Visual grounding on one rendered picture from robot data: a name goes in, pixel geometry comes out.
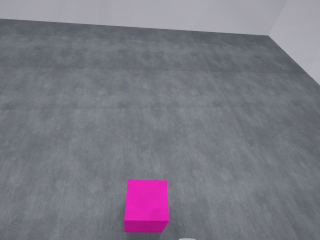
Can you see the carton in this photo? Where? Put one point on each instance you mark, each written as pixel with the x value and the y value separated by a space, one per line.
pixel 146 207

